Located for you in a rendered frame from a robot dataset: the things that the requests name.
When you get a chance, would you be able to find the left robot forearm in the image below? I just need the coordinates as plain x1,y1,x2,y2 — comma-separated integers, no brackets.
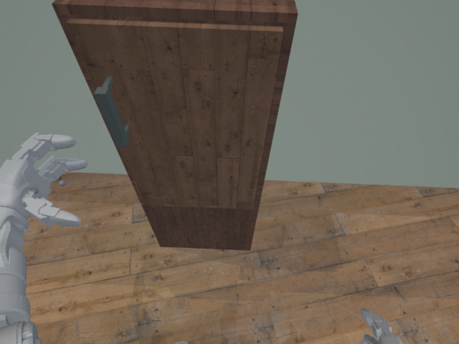
0,206,31,328

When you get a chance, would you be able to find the handle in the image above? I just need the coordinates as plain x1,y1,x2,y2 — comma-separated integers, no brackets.
94,76,131,147

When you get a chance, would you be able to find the left robot hand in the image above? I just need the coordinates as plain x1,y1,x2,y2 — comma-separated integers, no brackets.
0,133,88,227

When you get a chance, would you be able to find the cupboard door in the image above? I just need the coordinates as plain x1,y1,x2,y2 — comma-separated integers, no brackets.
66,19,283,210

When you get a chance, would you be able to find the right robot hand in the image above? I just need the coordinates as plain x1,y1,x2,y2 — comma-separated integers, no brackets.
360,308,403,344

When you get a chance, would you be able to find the robot left upper arm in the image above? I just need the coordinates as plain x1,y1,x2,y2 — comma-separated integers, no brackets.
0,321,42,344

